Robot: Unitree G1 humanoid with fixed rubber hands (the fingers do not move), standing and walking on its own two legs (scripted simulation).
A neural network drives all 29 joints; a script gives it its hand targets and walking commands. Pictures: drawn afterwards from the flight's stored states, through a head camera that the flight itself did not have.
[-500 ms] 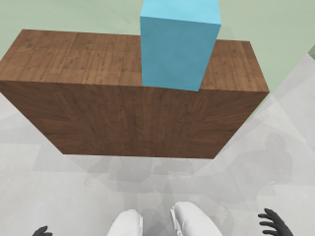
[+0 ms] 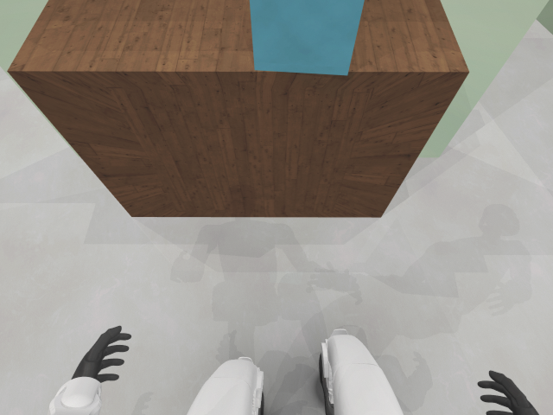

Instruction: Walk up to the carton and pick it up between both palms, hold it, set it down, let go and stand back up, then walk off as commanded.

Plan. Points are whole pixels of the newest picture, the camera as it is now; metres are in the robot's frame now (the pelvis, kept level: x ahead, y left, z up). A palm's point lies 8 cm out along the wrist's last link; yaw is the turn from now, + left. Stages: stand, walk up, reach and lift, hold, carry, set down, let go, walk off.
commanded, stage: walk off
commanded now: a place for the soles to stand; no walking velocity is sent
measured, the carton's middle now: out of the picture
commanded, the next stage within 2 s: stand in 1.94 s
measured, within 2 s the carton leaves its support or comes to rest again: neither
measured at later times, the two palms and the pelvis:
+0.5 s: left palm out of the picture -0.08 +0.29 -0.08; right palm out of the picture -0.11 -0.34 -0.08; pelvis -0.14 -0.02 +0.03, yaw -5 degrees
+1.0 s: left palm out of the picture -0.10 +0.30 -0.08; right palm out of the picture -0.13 -0.34 -0.08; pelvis -0.16 -0.02 +0.02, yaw +2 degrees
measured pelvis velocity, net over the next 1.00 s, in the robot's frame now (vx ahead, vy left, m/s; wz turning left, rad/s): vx -0.16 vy -0.02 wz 0.03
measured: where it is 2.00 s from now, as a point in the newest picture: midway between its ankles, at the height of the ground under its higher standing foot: outside the picture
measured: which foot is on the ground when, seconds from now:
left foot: down 0.00-0.40, up 0.42-0.54, down 0.56-1.00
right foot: down 0.00-0.00, up 0.02-0.32, down 0.34-1.00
